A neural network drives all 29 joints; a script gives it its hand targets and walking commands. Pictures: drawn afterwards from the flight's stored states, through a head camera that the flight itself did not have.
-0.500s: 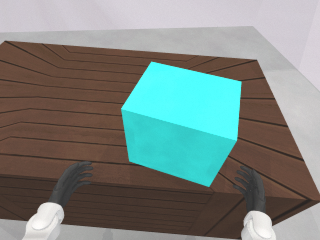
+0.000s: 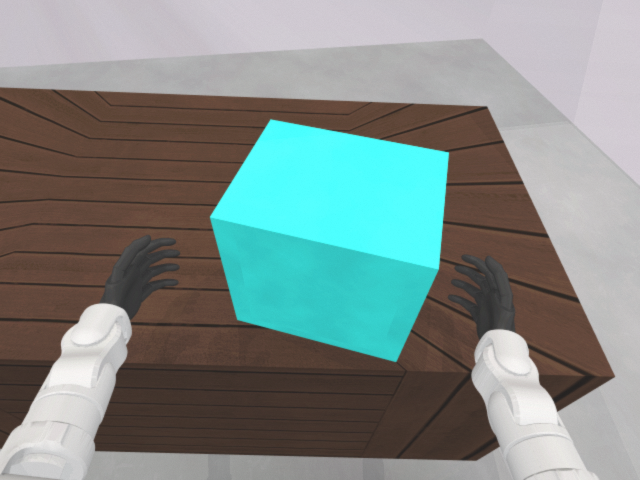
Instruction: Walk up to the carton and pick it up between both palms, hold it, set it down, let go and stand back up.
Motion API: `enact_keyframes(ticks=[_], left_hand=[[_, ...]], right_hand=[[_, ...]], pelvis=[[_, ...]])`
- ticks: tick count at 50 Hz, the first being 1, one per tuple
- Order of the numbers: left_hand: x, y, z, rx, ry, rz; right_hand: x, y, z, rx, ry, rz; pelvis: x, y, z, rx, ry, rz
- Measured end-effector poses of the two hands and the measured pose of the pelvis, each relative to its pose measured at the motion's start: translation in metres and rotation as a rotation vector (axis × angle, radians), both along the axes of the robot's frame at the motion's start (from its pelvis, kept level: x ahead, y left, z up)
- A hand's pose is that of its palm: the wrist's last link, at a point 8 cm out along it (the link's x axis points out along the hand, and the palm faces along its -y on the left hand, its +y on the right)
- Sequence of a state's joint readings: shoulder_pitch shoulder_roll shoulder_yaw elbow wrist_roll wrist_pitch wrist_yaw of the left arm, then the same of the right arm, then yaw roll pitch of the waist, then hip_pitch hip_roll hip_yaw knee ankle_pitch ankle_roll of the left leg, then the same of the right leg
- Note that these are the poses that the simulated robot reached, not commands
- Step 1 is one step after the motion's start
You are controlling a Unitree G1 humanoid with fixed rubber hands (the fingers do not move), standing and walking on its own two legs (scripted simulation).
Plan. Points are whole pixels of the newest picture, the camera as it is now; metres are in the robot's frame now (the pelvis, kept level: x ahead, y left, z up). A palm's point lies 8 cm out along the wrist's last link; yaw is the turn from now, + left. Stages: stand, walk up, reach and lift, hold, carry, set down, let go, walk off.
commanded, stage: reach and lift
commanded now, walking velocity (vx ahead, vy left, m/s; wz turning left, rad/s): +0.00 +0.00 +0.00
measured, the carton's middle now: (334, 242) +0.46 +0.00 +0.00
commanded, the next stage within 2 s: none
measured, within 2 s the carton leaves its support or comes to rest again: neither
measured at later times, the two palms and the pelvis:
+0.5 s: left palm (146, 221) +0.41 +0.25 +0.09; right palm (517, 272) +0.35 -0.21 +0.09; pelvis +0.00 +0.00 +0.00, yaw -1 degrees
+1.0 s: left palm (163, 166) +0.47 +0.24 +0.13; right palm (515, 212) +0.41 -0.21 +0.13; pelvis +0.00 +0.01 +0.00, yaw -1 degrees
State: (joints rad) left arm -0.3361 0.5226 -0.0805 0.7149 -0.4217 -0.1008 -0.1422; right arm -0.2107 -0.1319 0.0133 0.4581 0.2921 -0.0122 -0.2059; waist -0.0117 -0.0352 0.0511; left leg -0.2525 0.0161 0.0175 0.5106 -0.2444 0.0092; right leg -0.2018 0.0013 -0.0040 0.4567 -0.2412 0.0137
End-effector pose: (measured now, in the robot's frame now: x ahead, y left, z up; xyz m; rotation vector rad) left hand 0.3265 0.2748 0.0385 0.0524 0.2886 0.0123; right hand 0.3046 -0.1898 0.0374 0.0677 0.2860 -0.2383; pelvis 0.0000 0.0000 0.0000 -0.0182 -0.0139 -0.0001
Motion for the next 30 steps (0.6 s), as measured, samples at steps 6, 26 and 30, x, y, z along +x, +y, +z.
enact_keyframes(ticks=[6,26,30], left_hand=[[0.019,-0.004,0.013,-0.003,-0.004,-0.004],[0.082,-0.021,0.055,-0.016,-0.011,-0.044],[0.091,-0.024,0.058,-0.012,-0.003,-0.041]], right_hand=[[0.013,-0.004,0.007,0.000,-0.008,-0.013],[0.043,-0.022,0.050,-0.040,-0.029,-0.027],[0.051,-0.021,0.053,-0.033,-0.024,-0.021]], pelvis=[[0.004,-0.002,0.001,0.000,0.013,-0.002],[0.002,0.004,0.004,-0.005,0.032,-0.012],[-0.001,0.007,0.003,-0.006,0.057,-0.014]])
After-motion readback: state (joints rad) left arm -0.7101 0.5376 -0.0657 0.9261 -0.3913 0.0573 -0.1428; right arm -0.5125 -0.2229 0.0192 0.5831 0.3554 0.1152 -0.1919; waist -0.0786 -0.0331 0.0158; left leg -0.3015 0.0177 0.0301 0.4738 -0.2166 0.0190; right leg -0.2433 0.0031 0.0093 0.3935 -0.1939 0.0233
